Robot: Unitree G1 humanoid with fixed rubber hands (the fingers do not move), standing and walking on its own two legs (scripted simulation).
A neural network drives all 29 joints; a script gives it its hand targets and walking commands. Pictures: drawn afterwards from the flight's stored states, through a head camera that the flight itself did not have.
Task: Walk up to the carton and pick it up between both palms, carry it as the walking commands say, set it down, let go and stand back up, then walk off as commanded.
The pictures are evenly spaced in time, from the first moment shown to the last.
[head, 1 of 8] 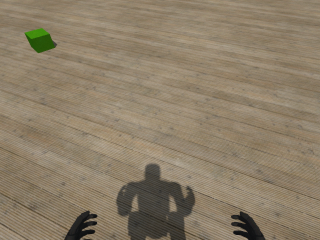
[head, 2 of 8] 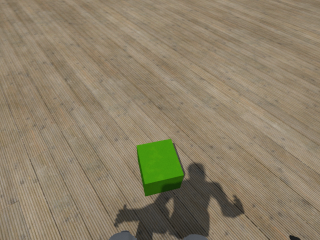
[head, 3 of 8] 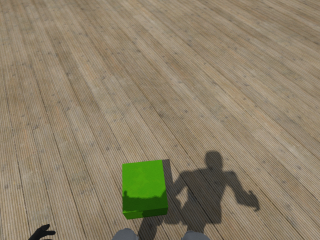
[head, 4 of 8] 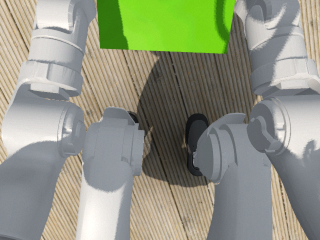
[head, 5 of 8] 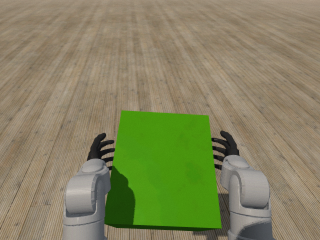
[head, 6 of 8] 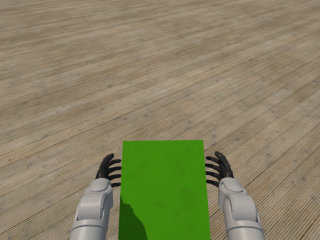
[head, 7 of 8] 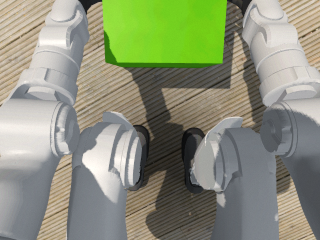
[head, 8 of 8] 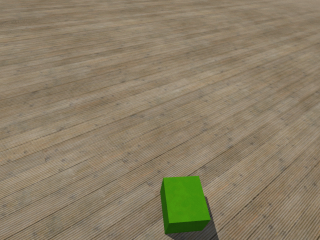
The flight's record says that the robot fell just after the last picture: no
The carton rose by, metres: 0.71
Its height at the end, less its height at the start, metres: +0.00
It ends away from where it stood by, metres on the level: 2.19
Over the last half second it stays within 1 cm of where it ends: yes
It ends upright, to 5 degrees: yes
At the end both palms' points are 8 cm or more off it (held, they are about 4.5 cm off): yes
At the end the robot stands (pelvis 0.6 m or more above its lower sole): yes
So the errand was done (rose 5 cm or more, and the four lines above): yes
